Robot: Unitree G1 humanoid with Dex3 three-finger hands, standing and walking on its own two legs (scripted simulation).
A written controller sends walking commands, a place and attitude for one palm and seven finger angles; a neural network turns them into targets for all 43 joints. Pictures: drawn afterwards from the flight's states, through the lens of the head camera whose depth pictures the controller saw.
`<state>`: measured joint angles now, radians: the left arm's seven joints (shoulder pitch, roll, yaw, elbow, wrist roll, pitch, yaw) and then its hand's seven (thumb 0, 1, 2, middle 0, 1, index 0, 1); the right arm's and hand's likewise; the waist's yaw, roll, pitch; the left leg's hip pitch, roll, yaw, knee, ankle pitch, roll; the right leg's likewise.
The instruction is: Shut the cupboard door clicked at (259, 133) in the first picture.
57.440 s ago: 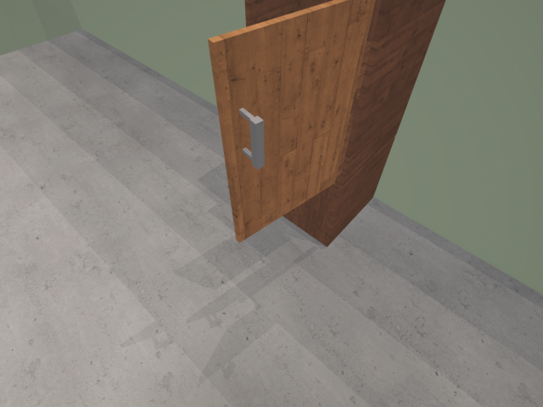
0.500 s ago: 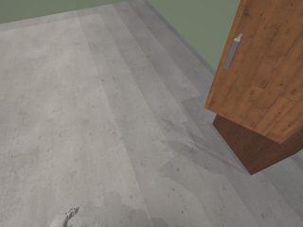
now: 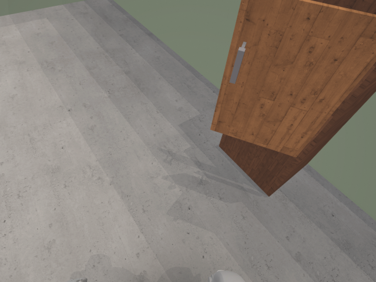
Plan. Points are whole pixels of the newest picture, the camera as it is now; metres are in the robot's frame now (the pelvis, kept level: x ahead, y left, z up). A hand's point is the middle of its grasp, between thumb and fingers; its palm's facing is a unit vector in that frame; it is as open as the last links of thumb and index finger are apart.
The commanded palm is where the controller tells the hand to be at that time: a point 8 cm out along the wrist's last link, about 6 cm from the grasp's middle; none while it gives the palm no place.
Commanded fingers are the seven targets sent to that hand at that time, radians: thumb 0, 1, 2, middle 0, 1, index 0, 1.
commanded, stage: turn to face it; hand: left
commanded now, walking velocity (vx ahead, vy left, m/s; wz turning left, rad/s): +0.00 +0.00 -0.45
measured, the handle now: (238, 63) +0.75 -0.11 +0.05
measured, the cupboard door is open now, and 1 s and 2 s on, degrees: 33 33 33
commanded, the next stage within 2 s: take the last steps up to it in 0.38 s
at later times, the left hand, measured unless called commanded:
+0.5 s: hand out of the picture +0.12 +0.17 -0.17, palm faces -0.16 -0.97 -0.21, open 7.4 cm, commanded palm none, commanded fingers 0.00 0.90 0.90 -0.20 -0.30 -0.20 -0.30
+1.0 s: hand (155, 248) +0.22 +0.09 -0.16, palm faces -0.29 -0.94 -0.21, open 7.4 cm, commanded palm none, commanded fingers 0.00 0.90 0.90 -0.20 -0.30 -0.20 -0.30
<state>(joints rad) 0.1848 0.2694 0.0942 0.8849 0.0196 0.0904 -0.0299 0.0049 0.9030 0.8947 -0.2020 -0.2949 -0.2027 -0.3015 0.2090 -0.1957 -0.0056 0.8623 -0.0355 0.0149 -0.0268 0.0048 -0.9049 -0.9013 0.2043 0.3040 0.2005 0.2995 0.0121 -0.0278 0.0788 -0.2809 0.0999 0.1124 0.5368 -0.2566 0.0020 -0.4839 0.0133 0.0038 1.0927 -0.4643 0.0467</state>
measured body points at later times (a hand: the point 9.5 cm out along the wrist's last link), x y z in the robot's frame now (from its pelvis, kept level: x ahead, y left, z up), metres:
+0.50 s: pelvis +0.01 -0.01 +0.00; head +0.04 +0.00 +0.44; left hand +0.12 +0.22 -0.15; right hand +0.02 -0.27 -0.14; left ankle +0.04 +0.11 -0.73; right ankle -0.02 -0.13 -0.74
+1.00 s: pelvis +0.08 -0.06 -0.01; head +0.09 -0.08 +0.44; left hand +0.23 +0.14 -0.14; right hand -0.06 -0.27 -0.16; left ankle +0.05 +0.08 -0.70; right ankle +0.05 -0.17 -0.74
